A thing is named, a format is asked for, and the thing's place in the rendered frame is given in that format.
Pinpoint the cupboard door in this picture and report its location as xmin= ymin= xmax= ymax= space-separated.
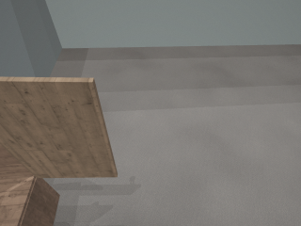
xmin=0 ymin=76 xmax=118 ymax=179

